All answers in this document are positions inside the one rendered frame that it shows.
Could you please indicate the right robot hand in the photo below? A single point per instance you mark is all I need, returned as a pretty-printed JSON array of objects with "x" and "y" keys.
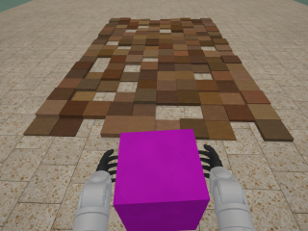
[{"x": 213, "y": 160}]

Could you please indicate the left robot forearm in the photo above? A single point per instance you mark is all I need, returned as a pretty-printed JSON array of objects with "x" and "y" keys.
[{"x": 93, "y": 207}]

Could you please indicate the left robot hand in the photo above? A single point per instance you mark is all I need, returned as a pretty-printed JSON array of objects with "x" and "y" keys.
[{"x": 104, "y": 163}]

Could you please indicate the carton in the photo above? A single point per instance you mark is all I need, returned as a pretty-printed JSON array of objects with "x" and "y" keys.
[{"x": 160, "y": 183}]

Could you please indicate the right robot forearm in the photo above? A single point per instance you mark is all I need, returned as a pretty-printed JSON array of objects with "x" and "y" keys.
[{"x": 230, "y": 202}]

